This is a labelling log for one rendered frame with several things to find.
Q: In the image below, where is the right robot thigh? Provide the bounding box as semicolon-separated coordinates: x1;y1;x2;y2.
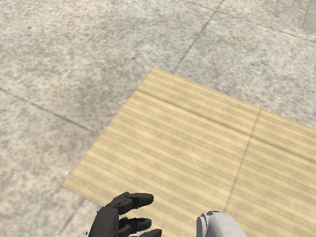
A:
196;211;247;237

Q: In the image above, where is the left robot hand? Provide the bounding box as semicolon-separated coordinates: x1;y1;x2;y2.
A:
86;192;162;237

